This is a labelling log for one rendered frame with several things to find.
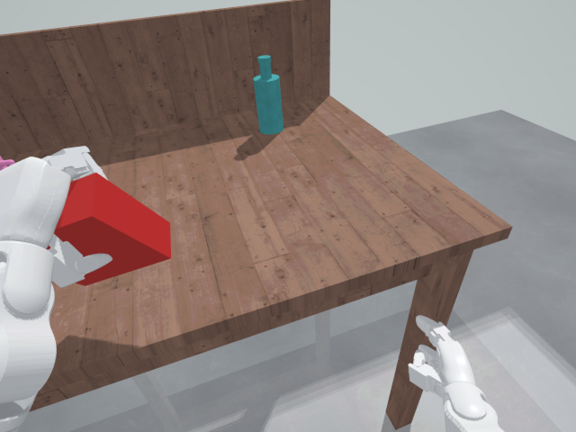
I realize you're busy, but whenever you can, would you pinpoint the right robot forearm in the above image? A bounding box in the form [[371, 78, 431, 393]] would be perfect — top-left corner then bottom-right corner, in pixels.
[[443, 382, 504, 432]]

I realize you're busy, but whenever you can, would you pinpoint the table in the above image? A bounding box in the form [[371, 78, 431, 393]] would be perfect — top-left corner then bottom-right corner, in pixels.
[[0, 0, 512, 430]]

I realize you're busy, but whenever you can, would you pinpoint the sponge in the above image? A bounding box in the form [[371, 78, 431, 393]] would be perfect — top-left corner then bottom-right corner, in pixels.
[[47, 173, 171, 286]]

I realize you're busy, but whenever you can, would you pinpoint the robot right hand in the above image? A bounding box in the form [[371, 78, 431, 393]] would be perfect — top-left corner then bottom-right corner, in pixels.
[[409, 315, 476, 398]]

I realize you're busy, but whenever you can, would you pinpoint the left robot forearm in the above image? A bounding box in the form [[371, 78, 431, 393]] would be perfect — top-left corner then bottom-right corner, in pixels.
[[0, 240, 57, 432]]

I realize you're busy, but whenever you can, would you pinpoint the robot left hand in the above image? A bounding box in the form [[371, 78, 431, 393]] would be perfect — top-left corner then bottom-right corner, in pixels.
[[0, 146, 113, 288]]

